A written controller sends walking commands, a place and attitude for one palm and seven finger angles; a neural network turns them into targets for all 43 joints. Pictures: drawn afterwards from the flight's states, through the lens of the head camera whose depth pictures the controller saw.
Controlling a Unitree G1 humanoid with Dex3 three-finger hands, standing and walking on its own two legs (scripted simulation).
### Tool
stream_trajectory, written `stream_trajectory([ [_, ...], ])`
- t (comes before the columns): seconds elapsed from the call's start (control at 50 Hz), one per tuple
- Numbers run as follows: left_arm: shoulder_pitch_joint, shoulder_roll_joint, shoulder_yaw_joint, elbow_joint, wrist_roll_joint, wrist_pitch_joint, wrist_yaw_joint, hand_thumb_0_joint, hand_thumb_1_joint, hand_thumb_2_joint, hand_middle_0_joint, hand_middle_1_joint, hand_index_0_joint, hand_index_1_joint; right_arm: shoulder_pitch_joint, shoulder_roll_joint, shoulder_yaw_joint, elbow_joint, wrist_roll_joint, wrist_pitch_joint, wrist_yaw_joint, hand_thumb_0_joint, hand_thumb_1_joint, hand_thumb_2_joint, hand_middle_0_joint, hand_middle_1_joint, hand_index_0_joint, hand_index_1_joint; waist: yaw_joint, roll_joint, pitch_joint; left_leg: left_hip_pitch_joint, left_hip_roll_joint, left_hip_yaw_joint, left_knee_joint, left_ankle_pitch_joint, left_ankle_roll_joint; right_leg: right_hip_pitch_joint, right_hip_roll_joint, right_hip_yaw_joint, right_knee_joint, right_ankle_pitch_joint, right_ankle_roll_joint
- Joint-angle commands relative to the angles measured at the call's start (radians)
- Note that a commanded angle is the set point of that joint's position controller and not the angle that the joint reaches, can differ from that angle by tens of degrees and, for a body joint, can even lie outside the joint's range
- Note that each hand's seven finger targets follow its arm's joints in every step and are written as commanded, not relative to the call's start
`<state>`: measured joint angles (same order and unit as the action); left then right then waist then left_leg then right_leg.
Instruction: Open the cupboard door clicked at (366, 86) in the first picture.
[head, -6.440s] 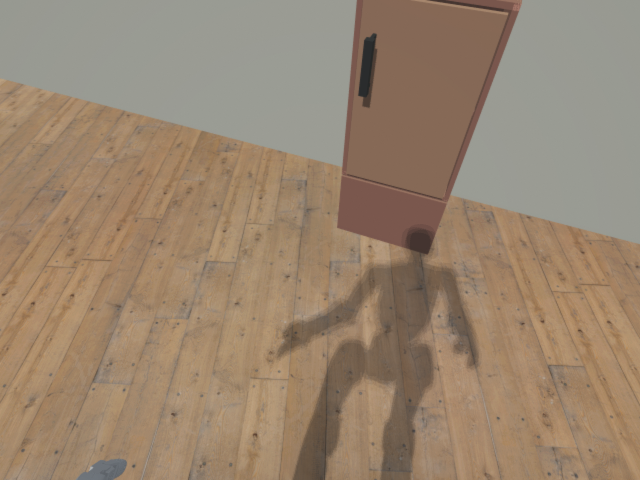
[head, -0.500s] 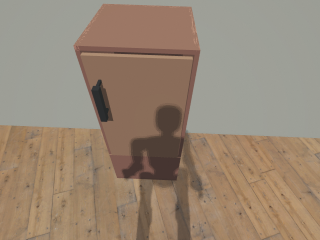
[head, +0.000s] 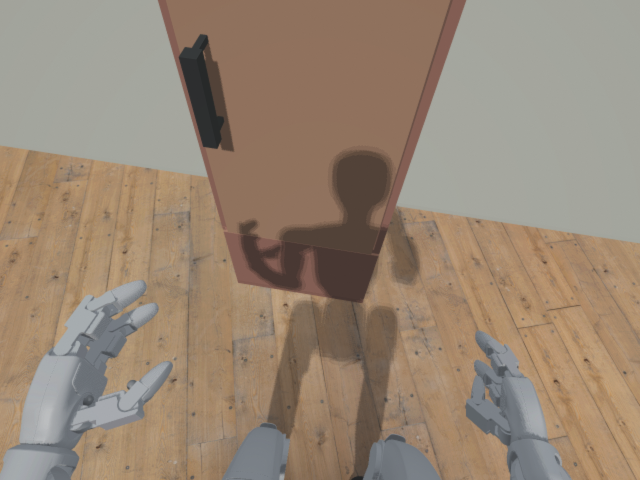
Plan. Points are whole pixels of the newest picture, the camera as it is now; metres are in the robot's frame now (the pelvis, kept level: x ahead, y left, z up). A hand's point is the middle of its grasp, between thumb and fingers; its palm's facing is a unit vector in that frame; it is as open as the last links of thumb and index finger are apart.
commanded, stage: raise the hand with hooked fingers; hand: left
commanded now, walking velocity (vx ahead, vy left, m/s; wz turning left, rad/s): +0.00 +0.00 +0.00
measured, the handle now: (207, 94) +0.61 +0.27 +0.08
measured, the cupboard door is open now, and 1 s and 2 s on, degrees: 0 0 0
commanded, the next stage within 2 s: move the hooked fingers beside the handle in 1.50 s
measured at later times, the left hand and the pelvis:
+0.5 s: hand (112, 325) +0.24 +0.26 +0.06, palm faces -0.01 -1.00 -0.05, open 12.7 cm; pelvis +0.00 +0.03 +0.03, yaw -1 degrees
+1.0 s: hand (83, 260) +0.30 +0.30 +0.09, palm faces +0.00 -1.00 -0.05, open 14.0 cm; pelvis +0.01 +0.04 +0.04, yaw -1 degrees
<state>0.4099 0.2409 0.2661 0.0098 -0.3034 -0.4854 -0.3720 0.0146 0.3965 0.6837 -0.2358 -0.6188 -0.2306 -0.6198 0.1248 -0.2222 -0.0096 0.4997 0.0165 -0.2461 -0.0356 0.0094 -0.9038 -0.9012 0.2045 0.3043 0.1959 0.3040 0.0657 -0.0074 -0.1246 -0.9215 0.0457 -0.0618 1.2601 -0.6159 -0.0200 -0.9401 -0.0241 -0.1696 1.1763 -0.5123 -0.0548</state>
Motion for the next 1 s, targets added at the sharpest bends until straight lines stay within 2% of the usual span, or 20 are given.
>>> stream_trajectory([
  [0.0, -0.147, 0.176, 0.069, -0.126, -0.043, 0.032, -0.083, 0.0, 0.177, 0.59, -0.252, -0.765, -0.252, -0.765, 0.061, -0.159, -0.058, -0.08, 0.022, -0.046, -0.024, 0.0, -0.9, -0.9, 0.2, 0.3, 0.2, 0.3, -0.1, 0.05, -0.28, 0.062, -0.045, 0.031, -0.167, 0.35, 0.046, 0.289, 0.027, 0.195, -0.224, 0.224, 0.042],
  [0.04, -0.132, 0.216, 0.126, -0.091, -0.069, 0.095, -0.096, 0.0, 0.13, 0.57, -0.255, -0.795, -0.255, -0.795, 0.041, -0.155, -0.051, -0.096, 0.023, -0.041, -0.025, 0.0, -0.9, -0.9, 0.2, 0.3, 0.2, 0.3, -0.062, 0.054, -0.308, 0.059, -0.051, 0.032, -0.193, 0.381, 0.044, 0.359, 0.022, 0.198, -0.23, 0.243, 0.037],
  [0.08, -0.102, 0.246, 0.174, -0.109, -0.079, 0.125, -0.08, 0.0, 0.083, 0.55, -0.258, -0.825, -0.258, -0.825, 0.047, -0.146, -0.047, -0.111, 0.023, -0.034, -0.022, 0.0, -0.9, -0.9, 0.2, 0.3, 0.2, 0.3, -0.041, 0.017, -0.352, 0.067, -0.052, 0.034, -0.223, 0.406, 0.043, 0.427, 0.01, 0.202, -0.25, 0.271, 0.046],
  [0.14, -0.087, 0.23, 0.198, -0.087, -0.093, 0.116, -0.038, 0.0, 0.013, 0.52, -0.263, -0.87, -0.263, -0.87, 0.038, -0.129, -0.046, -0.112, 0.018, -0.029, -0.019, 0.0, -0.9, -0.9, 0.2, 0.3, 0.2, 0.3, -0.027, 0.007, -0.303, 0.07, -0.053, 0.034, -0.257, 0.414, 0.037, 0.426, 0.015, 0.183, -0.256, 0.274, 0.041],
  [0.2, -0.123, 0.202, 0.164, -0.069, -0.074, 0.068, -0.008, 0.0, -0.057, 0.49, -0.268, -0.915, -0.268, -0.915, 0.064, -0.14, -0.048, -0.104, 0.017, -0.033, -0.015, 0.0, -0.9, -0.9, 0.2, 0.3, 0.2, 0.3, -0.055, -0.001, -0.231, 0.08, -0.054, 0.038, -0.287, 0.352, 0.039, 0.346, 0.017, 0.164, -0.278, 0.165, 0.045],
  [0.24, -0.158, 0.21, 0.153, -0.05, -0.069, 0.041, -0.009, 0.0, -0.103, 0.47, -0.272, -0.945, -0.272, -0.945, 0.072, -0.155, -0.047, -0.103, 0.016, -0.038, -0.015, 0.0, -0.9, -0.9, 0.2, 0.3, 0.2, 0.3, -0.06, 0.023, -0.202, 0.087, -0.055, 0.035, -0.3, 0.324, 0.038, 0.318, 0.02, 0.158, -0.282, 0.114, 0.036],
  [0.3, -0.161, 0.217, 0.143, -0.033, -0.06, 0.013, -0.024, 0.0, -0.173, 0.44, -0.277, -0.99, -0.277, -0.99, 0.101, -0.17, -0.052, -0.103, 0.022, -0.043, -0.018, 0.0, -0.9, -0.9, 0.2, 0.3, 0.2, 0.3, -0.066, 0.038, -0.206, 0.124, -0.056, 0.039, -0.325, 0.307, 0.04, 0.304, 0.019, 0.145, -0.29, 0.104, 0.037],
  [0.34, -0.218, 0.242, 0.146, -0.044, -0.065, 0.008, -0.032, 0.0, -0.22, 0.42, -0.28, -1.02, -0.28, -1.02, 0.107, -0.182, -0.049, -0.106, 0.022, -0.045, -0.021, 0.0, -0.9, -0.9, 0.2, 0.3, 0.2, 0.3, -0.073, 0.057, -0.195, 0.136, -0.056, 0.033, -0.336, 0.301, 0.041, 0.294, 0.024, 0.138, -0.288, 0.1, 0.031],
  [0.36, -0.228, 0.266, 0.162, -0.045, -0.062, 0.007, -0.034, 0.0, -0.243, 0.41, -0.282, -1.035, -0.282, -1.035, 0.115, -0.185, -0.048, -0.104, 0.021, -0.044, -0.022, 0.0, -0.9, -0.9, 0.2, 0.3, 0.2, 0.3, -0.066, 0.073, -0.211, 0.149, -0.055, 0.033, -0.348, 0.3, 0.039, 0.302, 0.023, 0.134, -0.286, 0.103, 0.03],
  [0.4, -0.237, 0.262, 0.163, -0.027, -0.066, 0.01, -0.034, 0.0, -0.29, 0.39, -0.285, -1.065, -0.285, -1.065, 0.121, -0.188, -0.047, -0.106, 0.024, -0.041, -0.024, 0.0, -0.9, -0.9, 0.2, 0.3, 0.2, 0.3, -0.069, 0.074, -0.195, 0.167, -0.055, 0.031, -0.364, 0.295, 0.037, 0.298, 0.027, 0.123, -0.293, 0.108, 0.031],
  [0.44, -0.295, 0.277, 0.159, -0.043, -0.065, 0.011, -0.032, 0.0, -0.337, 0.37, -0.288, -1.095, -0.288, -1.095, 0.126, -0.195, -0.042, -0.107, 0.021, -0.04, -0.027, 0.0, -0.9, -0.9, 0.2, 0.3, 0.2, 0.3, -0.076, 0.1, -0.19, 0.196, -0.051, 0.018, -0.375, 0.324, 0.034, 0.287, 0.036, 0.106, -0.277, 0.143, 0.024],
  [0.48, -0.297, 0.278, 0.156, -0.031, -0.055, 0.02, -0.03, 0.0, -0.383, 0.35, -0.292, -1.125, -0.292, -1.125, 0.132, -0.196, -0.038, -0.107, 0.021, -0.038, -0.024, 0.0, -0.9, -0.9, 0.2, 0.3, 0.2, 0.3, -0.068, 0.142, -0.202, 0.233, -0.048, 0.012, -0.395, 0.345, 0.025, 0.287, 0.036, 0.095, -0.274, 0.163, 0.022],
  [0.58, -0.335, 0.295, 0.166, 0.006, -0.052, 0.054, -0.038, 0.0, -0.5, 0.3, -0.3, -1.2, -0.3, -1.2, 0.138, -0.2, -0.032, -0.11, 0.02, -0.029, -0.02, 0.0, -0.9, -0.9, 0.2, 0.3, 0.2, 0.3, -0.069, 0.137, -0.202, 0.272, -0.043, 0.003, -0.412, 0.396, 0.014, 0.301, 0.041, 0.082, -0.283, 0.209, 0.022],
  [0.64, -0.38, 0.315, 0.181, 0.046, -0.056, 0.079, -0.051, 0.0, -0.5, 0.3, -0.3, -1.2, -0.3, -1.2, 0.143, -0.204, -0.027, -0.113, 0.02, -0.02, -0.022, 0.0, -0.9, -0.9, 0.2, 0.3, 0.2, 0.3, -0.073, 0.111, -0.198, 0.272, -0.042, -0.001, -0.411, 0.423, 0.012, 0.311, 0.049, 0.08, -0.285, 0.235, 0.02],
  [0.7, -0.44, 0.322, 0.181, 0.071, -0.053, 0.09, -0.067, 0.0, -0.5, 0.3, -0.3, -1.2, -0.3, -1.2, 0.137, -0.204, -0.023, -0.112, 0.021, -0.013, -0.024, 0.0, -0.9, -0.9, 0.2, 0.3, 0.2, 0.3, -0.077, 0.117, -0.196, 0.287, -0.04, -0.001, -0.423, 0.417, 0.008, 0.308, 0.047, 0.079, -0.296, 0.23, 0.022],
  [0.74, -0.482, 0.337, 0.189, 0.081, -0.055, 0.095, -0.077, 0.0, -0.5, 0.3, -0.3, -1.2, -0.3, -1.2, 0.142, -0.205, -0.02, -0.108, 0.018, -0.012, -0.026, 0.0, -0.9, -0.9, 0.2, 0.3, 0.2, 0.3, -0.076, 0.141, -0.209, 0.308, -0.041, -0.004, -0.417, 0.467, 0.004, 0.312, 0.05, 0.078, -0.29, 0.26, 0.017],
  [0.76, -0.493, 0.357, 0.206, 0.083, -0.055, 0.096, -0.082, 0.0, -0.5, 0.3, -0.3, -1.2, -0.3, -1.2, 0.146, -0.205, -0.021, -0.106, 0.017, -0.01, -0.025, 0.0, -0.9, -0.9, 0.2, 0.3, 0.2, 0.3, -0.074, 0.128, -0.23, 0.319, -0.039, -0.001, -0.419, 0.474, 0.004, 0.322, 0.048, 0.081, -0.297, 0.269, 0.02],
  [0.82, -0.52, 0.359, 0.211, 0.133, -0.061, 0.101, -0.1, 0.0, -0.5, 0.3, -0.3, -1.2, -0.3, -1.2, 0.148, -0.207, -0.019, -0.098, 0.019, -0.005, -0.029, 0.0, -0.9, -0.9, 0.2, 0.3, 0.2, 0.3, -0.08, 0.097, -0.226, 0.312, -0.04, 0.001, -0.42, 0.475, 0.007, 0.332, 0.047, 0.083, -0.306, 0.283, 0.023],
  [0.9, -0.568, 0.406, 0.241, 0.152, -0.063, 0.103, -0.121, 0.0, -0.5, 0.3, -0.3, -1.2, -0.3, -1.2, 0.154, -0.209, -0.018, -0.092, 0.017, -0.001, -0.03, 0.0, -0.9, -0.9, 0.2, 0.3, 0.2, 0.3, -0.07, 0.14, -0.262, 0.342, -0.038, 0.003, -0.422, 0.539, 0.002, 0.352, 0.045, 0.087, -0.306, 0.317, 0.02],
  [0.98, -0.606, 0.432, 0.27, 0.213, -0.075, 0.113, -0.138, 0.0, -0.5, 0.3, -0.3, -1.2, -0.3, -1.2, 0.166, -0.213, -0.02, -0.083, 0.015, 0.009, -0.033, 0.0, -0.9, -0.9, 0.2, 0.3, 0.2, 0.3, -0.075, 0.103, -0.263, 0.331, -0.041, 0.013, -0.422, 0.54, 0.008, 0.376, 0.046, 0.093, -0.319, 0.341, 0.024],
])
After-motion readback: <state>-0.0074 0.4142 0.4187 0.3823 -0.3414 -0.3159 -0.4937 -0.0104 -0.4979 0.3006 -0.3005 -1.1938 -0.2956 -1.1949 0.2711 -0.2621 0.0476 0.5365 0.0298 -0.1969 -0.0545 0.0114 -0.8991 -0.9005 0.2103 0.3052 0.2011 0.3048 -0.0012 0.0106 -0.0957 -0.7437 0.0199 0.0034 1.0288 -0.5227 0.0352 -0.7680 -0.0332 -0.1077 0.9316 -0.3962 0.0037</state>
